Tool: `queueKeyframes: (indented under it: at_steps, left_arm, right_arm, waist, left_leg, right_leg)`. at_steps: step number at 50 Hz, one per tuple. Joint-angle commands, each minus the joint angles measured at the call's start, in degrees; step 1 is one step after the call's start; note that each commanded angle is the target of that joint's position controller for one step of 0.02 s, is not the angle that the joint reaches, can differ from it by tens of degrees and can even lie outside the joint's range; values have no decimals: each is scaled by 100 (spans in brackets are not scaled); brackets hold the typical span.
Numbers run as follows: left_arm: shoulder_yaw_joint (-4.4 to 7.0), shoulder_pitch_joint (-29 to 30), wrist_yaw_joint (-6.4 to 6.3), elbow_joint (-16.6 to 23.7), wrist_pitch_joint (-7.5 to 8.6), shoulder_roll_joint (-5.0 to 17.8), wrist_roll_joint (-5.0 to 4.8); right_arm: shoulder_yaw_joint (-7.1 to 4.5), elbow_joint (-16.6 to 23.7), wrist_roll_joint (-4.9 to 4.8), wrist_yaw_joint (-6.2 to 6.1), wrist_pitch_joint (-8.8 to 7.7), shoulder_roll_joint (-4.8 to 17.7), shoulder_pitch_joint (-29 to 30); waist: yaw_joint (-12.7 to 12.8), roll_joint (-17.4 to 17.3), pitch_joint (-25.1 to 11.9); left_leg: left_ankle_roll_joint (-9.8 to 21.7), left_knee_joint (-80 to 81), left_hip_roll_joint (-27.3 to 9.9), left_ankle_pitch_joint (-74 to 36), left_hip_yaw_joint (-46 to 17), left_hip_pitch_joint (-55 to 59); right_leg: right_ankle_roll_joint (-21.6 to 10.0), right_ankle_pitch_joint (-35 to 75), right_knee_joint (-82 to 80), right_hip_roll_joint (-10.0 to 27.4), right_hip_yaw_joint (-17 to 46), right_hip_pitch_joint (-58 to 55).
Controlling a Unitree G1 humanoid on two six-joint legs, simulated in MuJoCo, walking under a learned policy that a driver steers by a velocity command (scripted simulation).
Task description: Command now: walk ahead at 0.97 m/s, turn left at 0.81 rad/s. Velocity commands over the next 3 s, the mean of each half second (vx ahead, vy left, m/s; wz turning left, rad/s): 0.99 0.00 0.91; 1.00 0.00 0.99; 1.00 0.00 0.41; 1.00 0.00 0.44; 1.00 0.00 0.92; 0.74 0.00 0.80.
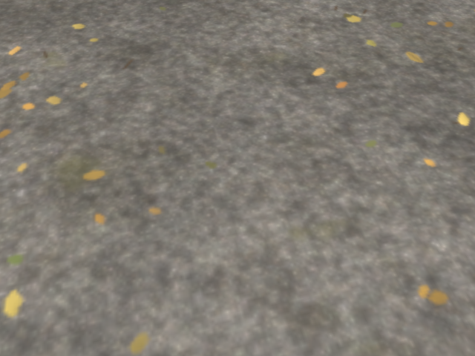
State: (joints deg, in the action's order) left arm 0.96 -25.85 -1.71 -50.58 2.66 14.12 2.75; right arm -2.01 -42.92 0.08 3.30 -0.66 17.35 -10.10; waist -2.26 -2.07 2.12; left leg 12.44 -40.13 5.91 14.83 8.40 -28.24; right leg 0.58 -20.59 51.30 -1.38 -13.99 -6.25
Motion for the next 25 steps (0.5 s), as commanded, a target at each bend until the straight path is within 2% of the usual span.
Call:
queueKeyframes:
  at_steps: [1, 2, 3, 4, 5, 6, 7, 8, 10, 11, 13, 15, 16, 17, 18, 19, 20, 21, 22, 23, 24, 25]
  left_arm:
    - [-40, 1208, 155, 1678, 352, 259, -69]
    - [-52, 1380, 183, 1680, 501, 655, 25]
    - [-13, 1444, 201, 1599, 532, 864, 10]
    - [-34, 1539, 183, 1577, 464, 848, 114]
    - [-69, 1466, 182, 1546, 322, 810, 206]
    - [-103, 1469, 195, 1553, 179, 760, 231]
    - [-139, 1690, 219, 1660, 96, 712, 228]
    - [-169, 2055, 253, 1819, 69, 685, 198]
    - [-248, 2734, 318, 2076, 76, 522, 55]
    - [-285, 2965, 333, 2163, 83, 421, -11]
    - [-284, 3167, 323, 2248, 108, 423, -93]
    - [-234, 3168, 282, 2289, 150, 567, -108]
    - [-171, 2910, 241, 2219, 170, 715, -97]
    - [-52, 2367, 177, 2060, 190, 983, -113]
    - [95, 1375, 97, 1831, 219, 1269, -155]
    - [271, 16, -18, 1496, 240, 1589, -109]
    - [373, -1078, -118, 1236, 259, 1873, 72]
    - [465, -156, -39, 1403, 225, 2284, 186]
    - [418, 667, 18, 1595, 177, 1552, 130]
    - [305, 970, 46, 1569, 152, 1105, 65]
    - [267, 929, 76, 1405, 149, 917, 98]
    - [233, 701, 61, 1174, 177, 840, 65]
  right_arm:
    - [-510, -353, 49, -212, 101, 1589, -1764]
    - [-489, -218, 77, -255, 83, 1238, -1647]
    - [-415, -263, 114, -280, 44, 911, -1444]
    - [-377, -274, 117, -293, -37, 844, -1248]
    - [-351, -218, 96, -328, -146, 858, -1129]
    - [-310, -226, 69, -335, -237, 804, -1068]
    - [-311, -204, 41, -315, -326, 856, -1050]
    - [-335, -194, 24, -309, -385, 926, -1073]
    - [-367, -220, -2, -297, -416, 913, -1193]
    - [-393, -257, -36, -278, -412, 938, -1326]
    - [-449, -316, -64, -241, -400, 1042, -1569]
    - [-497, -314, -41, -269, -384, 1133, -1551]
    - [-517, -284, -35, -294, -388, 1196, -1461]
    - [-545, -262, -2, -303, -398, 1330, -1380]
    - [-588, -201, 37, -281, -416, 1550, -1076]
    - [-551, -96, 81, -267, -488, 1391, -685]
    - [-270, 128, 146, -304, -546, 294, -538]
    - [-112, 543, -239, -283, -509, 68, -1403]
    - [-152, 259, -20, -340, -362, 615, -957]
    - [-205, 281, 81, -261, -290, 755, -572]
    - [-210, 278, 114, -177, -228, 714, -388]
    - [-187, 388, 186, -73, -164, 577, -162]
  waist:
    - [-313, -1131, -1059]
    - [-327, -106, -764]
    - [-15, 577, -68]
    - [242, 833, 252]
    - [416, 897, 405]
    - [537, 893, 543]
    - [531, 825, 645]
    - [426, 737, 712]
    - [119, 452, 731]
    - [-63, 296, 626]
    - [-334, 56, 301]
    - [-343, -94, 87]
    - [-204, -117, -135]
    - [61, -137, -572]
    - [702, -163, -1115]
    - [1424, -78, -1695]
    - [1544, 1294, -2214]
    - [554, 3041, -2811]
    - [605, 1503, -1791]
    - [586, 891, -1127]
    - [537, 420, -742]
    - [494, 463, -516]
  left_leg:
    - [1793, 1536, -1677, 261, -4933, 4600]
    - [1552, 2678, -1955, 1720, -5621, 4122]
    - [1258, 2981, -1845, 1918, -5289, 3142]
    - [1063, 2993, -1598, 1438, -4837, 2383]
    - [948, 3007, -1317, 1048, -4356, 1805]
    - [867, 3112, -1094, 858, -3946, 1187]
    - [821, 3223, -875, 533, -3606, 682]
    - [779, 3333, -700, 98, -3319, 399]
    - [523, 3269, -400, -793, -2921, 267]
    - [379, 3175, -336, -1337, -2842, 469]
    - [201, 2958, -448, -2445, -2927, 1146]
    - [35, 2561, -569, -3198, -2998, 1781]
    - [-108, 2159, -572, -3831, -3036, 2014]
    - [-253, 1457, -582, -4588, -3074, 2221]
    - [-371, 290, -530, -4715, -3048, 2049]
    - [-450, -1208, -314, -4018, -2853, 1250]
    - [-374, -3234, 72, 923, -2364, 70]
    - [-519, -4386, 288, 1439, -1823, -1328]
    - [-500, -4502, -311, 616, -1633, -1721]
    - [-566, -4143, -536, 146, -1439, -1661]
    - [-635, -3942, -725, 22, -1379, -1509]
    - [-660, -3779, -895, 9, -1397, -1439]
  right_leg:
    - [18, -718, 5016, -381, 1920, 5642]
    - [-118, -280, 4299, -9, 2183, 5790]
    - [-108, 65, 3636, 261, 2128, 5538]
    - [-30, 72, 3180, 434, 2091, 5213]
    - [91, 90, 2792, 588, 2069, 4905]
    - [210, 101, 2347, 736, 1968, 4610]
    - [306, 239, 1788, 817, 1794, 4345]
    - [375, 594, 1176, 849, 1622, 4156]
    - [414, 1615, -120, 790, 1434, 3741]
    - [374, 2078, -689, 670, 1349, 3564]
    - [269, 2636, -1339, 407, 1257, 3319]
    - [164, 2573, -1905, 247, 1349, 3040]
    - [118, 2369, -2148, 102, 1402, 2586]
    - [58, 1931, -2136, -61, 1450, 1897]
    - [-4, 1477, -2111, -15, 1501, 831]
    - [-101, 800, -1826, 429, 1761, -627]
    - [-90, -1046, -1962, 1967, 3287, -1785]
    - [-703, -2279, -3609, 3134, 6948, -2061]
    - [-797, -3319, -3820, 2676, 6306, -1118]
    - [-724, -2366, -3668, 2369, 5038, -371]
    - [-655, -1178, -3659, 2138, 4167, 198]
    - [-576, -512, -3693, 1924, 3460, 556]
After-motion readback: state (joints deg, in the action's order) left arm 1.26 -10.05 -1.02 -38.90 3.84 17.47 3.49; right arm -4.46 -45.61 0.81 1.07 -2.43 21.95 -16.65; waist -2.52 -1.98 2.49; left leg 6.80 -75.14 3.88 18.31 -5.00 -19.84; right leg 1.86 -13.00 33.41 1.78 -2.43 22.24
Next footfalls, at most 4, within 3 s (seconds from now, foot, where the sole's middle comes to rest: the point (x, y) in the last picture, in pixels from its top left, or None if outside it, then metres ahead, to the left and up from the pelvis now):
0.38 right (281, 311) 0.60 -0.11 -0.73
0.84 left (146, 248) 0.82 0.29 -0.73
1.26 right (77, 165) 1.18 0.58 -0.73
1.70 left None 1.16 1.05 -0.73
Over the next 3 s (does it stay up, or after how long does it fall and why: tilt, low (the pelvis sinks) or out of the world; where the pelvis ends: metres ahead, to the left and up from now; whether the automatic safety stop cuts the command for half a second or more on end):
stays up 1.10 1.99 0.01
